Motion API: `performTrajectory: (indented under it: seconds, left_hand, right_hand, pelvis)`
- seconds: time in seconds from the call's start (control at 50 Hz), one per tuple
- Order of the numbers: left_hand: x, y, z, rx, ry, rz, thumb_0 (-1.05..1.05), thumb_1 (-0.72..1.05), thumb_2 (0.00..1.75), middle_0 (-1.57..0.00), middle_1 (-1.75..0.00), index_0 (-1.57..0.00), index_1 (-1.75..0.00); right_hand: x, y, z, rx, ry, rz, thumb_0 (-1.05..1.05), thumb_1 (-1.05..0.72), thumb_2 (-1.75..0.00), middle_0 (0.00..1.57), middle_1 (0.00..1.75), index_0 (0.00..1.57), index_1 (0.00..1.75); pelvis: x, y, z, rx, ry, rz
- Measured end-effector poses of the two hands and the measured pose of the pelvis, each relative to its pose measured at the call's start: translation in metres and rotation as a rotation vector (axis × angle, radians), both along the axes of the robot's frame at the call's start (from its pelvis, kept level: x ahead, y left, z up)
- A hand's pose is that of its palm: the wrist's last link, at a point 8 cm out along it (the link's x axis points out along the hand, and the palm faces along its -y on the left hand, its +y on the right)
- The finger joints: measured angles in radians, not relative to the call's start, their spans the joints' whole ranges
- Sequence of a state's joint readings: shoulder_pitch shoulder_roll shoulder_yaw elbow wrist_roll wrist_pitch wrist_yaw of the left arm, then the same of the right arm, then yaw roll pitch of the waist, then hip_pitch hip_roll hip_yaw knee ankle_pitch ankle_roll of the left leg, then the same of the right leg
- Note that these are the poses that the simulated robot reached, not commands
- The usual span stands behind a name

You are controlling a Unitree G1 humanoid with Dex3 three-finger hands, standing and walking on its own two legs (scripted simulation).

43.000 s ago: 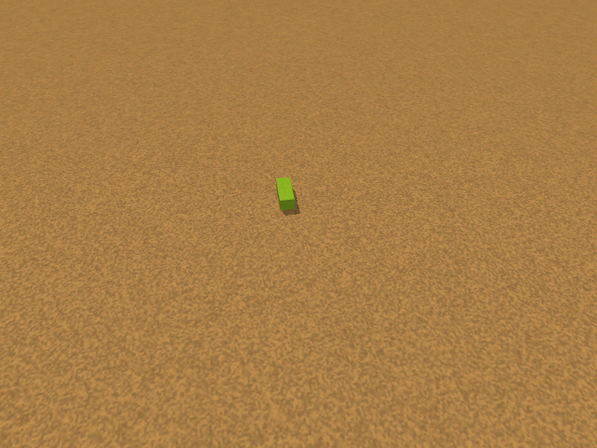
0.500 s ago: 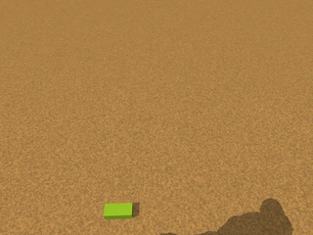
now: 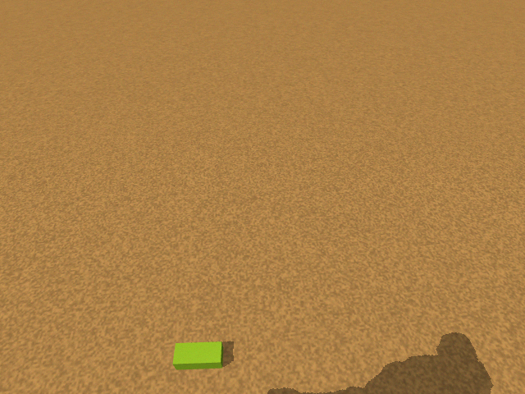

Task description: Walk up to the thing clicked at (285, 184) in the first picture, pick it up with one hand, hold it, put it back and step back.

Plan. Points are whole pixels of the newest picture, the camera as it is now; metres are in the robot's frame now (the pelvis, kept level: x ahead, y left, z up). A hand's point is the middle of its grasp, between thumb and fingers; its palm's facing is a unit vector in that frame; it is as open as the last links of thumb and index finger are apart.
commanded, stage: stand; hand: left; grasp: from above
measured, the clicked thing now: (199, 355) +0.45 +0.25 -0.75
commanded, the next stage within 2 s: step back in 0.48 s
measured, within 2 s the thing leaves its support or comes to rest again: neither
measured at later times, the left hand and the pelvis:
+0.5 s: hand out of the picture +0.07 +0.25 -0.16, palm faces +0.01 -0.94 -0.34, open 7.4 cm; pelvis +0.00 +0.00 +0.00, yaw +0 degrees
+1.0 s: hand out of the picture +0.04 +0.30 -0.18, palm faces -0.07 -0.92 -0.38, open 7.4 cm; pelvis -0.09 +0.04 -0.02, yaw -3 degrees
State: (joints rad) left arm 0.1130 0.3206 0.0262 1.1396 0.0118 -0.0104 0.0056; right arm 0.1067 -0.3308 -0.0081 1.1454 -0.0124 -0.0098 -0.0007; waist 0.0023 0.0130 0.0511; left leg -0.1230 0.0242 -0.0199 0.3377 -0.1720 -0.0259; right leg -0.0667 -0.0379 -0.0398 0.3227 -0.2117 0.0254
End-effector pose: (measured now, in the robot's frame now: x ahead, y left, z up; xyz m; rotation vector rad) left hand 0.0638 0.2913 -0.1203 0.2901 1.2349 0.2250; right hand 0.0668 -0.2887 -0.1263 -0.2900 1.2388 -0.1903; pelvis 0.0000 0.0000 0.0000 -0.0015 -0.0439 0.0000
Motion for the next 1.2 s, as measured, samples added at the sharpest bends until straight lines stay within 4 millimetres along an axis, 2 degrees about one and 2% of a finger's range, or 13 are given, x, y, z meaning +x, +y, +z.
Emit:
performTrajectory:
  seconds: [0.48, 0.62, 0.7, 0.78, 0.86, 0.94, 1.06, 1.14, 1.2]
  left_hand:
    - [-0.002, -0.001, 0.001, 0.003, -0.002, -0.011, 0.0, 0.91, 0.89, -0.21, -0.29, -0.2, -0.3]
    - [-0.004, 0.016, -0.003, 0.026, -0.018, 0.002, 0.0, 0.9, 0.89, -0.21, -0.3, -0.2, -0.3]
    - [0.001, 0.034, -0.01, 0.043, -0.041, -0.024, 0.0, 0.9, 0.89, -0.21, -0.3, -0.2, -0.3]
    - [0.013, 0.055, -0.021, 0.051, -0.089, -0.04, 0.01, 0.9, 0.89, -0.21, -0.3, -0.2, -0.3]
    - [0.013, 0.058, -0.02, 0.056, -0.113, -0.055, 0.0, 0.91, 0.89, -0.21, -0.29, -0.2, -0.3]
    - [-0.007, 0.054, -0.019, 0.046, -0.084, -0.091, 0.0, 0.91, 0.89, -0.2, -0.29, -0.2, -0.3]
    - [-0.051, 0.043, -0.021, 0.045, -0.024, -0.124, 0.0, 0.91, 0.89, -0.21, -0.29, -0.2, -0.3]
    - [-0.087, 0.032, -0.021, 0.058, -0.014, -0.123, 0.0, 0.91, 0.89, -0.21, -0.29, -0.2, -0.3]
    - [-0.118, 0.026, -0.011, 0.055, -0.003, -0.107, 0.0, 0.91, 0.89, -0.21, -0.29, -0.2, -0.3]
  right_hand:
    - [-0.008, -0.006, 0.001, -0.002, 0.009, -0.007, 0.0, -0.91, -0.9, 0.2, 0.3, 0.21, 0.3]
    - [-0.012, -0.014, -0.003, -0.025, 0.005, -0.019, 0.0, -0.91, -0.9, 0.2, 0.3, 0.21, 0.3]
    - [-0.022, -0.013, -0.003, -0.061, 0.002, -0.022, 0.0, -0.91, -0.9, 0.2, 0.3, 0.21, 0.3]
    - [-0.043, -0.005, -0.004, -0.098, 0.012, -0.017, 0.0, -0.91, -0.9, 0.2, 0.3, 0.2, 0.3]
    - [-0.067, 0.006, 0.002, -0.105, 0.038, -0.011, 0.0, -0.91, -0.9, 0.2, 0.3, 0.21, 0.3]
    - [-0.081, 0.012, 0.004, -0.103, 0.003, -0.023, 0.0, -0.9, -0.9, 0.21, 0.3, 0.21, 0.3]
    - [-0.101, 0.01, -0.004, -0.077, -0.072, -0.03, 0.0, -0.9, -0.9, 0.21, 0.3, 0.21, 0.3]
    - [-0.12, -0.002, -0.018, -0.053, -0.088, -0.037, 0.0, -0.9, -0.9, 0.21, 0.3, 0.21, 0.3]
    - [-0.138, -0.007, -0.019, -0.043, -0.062, -0.052, 0.0, -0.9, -0.9, 0.21, 0.3, 0.21, 0.3]
  pelvis:
    - [-0.002, -0.003, 0.0, 0.0, -0.003, -0.003]
    - [-0.024, 0.004, -0.009, -0.014, 0.006, 0.004]
    - [-0.035, 0.018, -0.019, -0.009, 0.004, 0.002]
    - [-0.048, 0.032, -0.03, -0.011, 0.006, 0.004]
    - [-0.065, 0.035, -0.025, -0.016, 0.008, -0.005]
    - [-0.081, 0.037, -0.022, -0.015, 0.012, -0.034]
    - [-0.111, 0.031, -0.026, -0.007, 0.011, -0.081]
    - [-0.135, 0.02, -0.034, -0.02, 0.003, -0.086]
    - [-0.149, 0.016, -0.028, 0.007, -0.002, -0.082]
